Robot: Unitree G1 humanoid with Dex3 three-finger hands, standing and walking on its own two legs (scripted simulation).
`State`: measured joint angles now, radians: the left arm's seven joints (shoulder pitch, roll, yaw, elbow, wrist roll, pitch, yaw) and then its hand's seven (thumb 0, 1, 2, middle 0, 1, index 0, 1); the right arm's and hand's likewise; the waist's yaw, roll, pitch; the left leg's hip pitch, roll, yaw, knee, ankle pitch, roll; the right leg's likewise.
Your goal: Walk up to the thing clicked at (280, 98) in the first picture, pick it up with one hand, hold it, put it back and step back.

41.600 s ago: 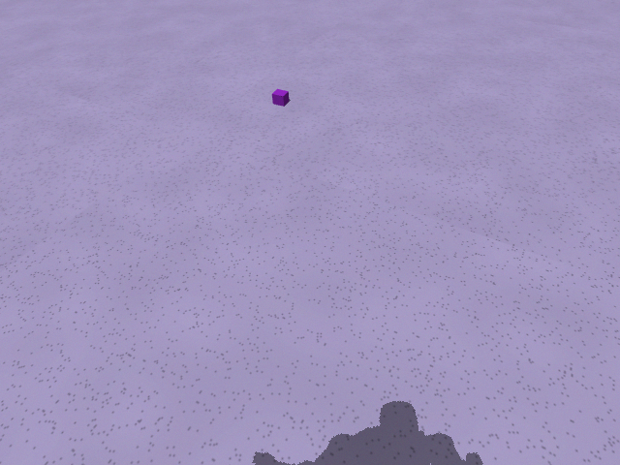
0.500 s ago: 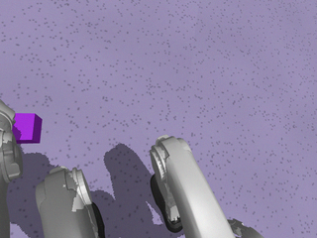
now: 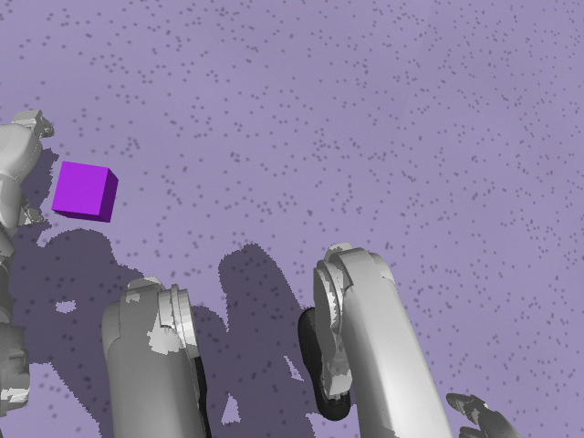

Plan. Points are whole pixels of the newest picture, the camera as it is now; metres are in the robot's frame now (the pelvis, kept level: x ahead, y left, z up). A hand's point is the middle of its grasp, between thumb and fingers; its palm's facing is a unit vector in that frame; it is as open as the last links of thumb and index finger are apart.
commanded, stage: home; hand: left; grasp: from above
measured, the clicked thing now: (87, 193) +0.49 +0.28 -0.31
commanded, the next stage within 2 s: none
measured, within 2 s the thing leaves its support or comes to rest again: neither
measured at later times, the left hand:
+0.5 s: hand out of the picture +0.32 +0.29 +0.03, palm faces -0.35 -0.54 -0.76, open 8.6 cm
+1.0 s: hand out of the picture +0.24 +0.21 +0.24, palm faces +0.08 -0.95 -0.31, open 8.2 cm
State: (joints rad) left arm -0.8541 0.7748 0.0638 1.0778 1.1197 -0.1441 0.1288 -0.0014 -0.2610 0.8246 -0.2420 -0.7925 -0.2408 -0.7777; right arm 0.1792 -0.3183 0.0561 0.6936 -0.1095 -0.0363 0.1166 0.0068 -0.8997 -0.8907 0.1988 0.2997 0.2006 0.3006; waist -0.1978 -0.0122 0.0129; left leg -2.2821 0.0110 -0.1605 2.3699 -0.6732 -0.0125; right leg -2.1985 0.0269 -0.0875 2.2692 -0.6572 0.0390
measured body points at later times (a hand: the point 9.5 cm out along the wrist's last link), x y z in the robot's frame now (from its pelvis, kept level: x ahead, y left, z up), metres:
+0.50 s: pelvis +0.00 +0.01 +0.13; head +0.17 +0.06 +0.54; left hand +0.33 +0.32 +0.07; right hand +0.19 -0.22 +0.01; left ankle +0.08 +0.13 -0.31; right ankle +0.11 -0.13 -0.31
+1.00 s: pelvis +0.06 +0.00 +0.32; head +0.13 +0.03 +0.76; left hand +0.24 +0.26 +0.27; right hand +0.26 -0.23 +0.24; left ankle +0.08 +0.13 -0.31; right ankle +0.11 -0.13 -0.31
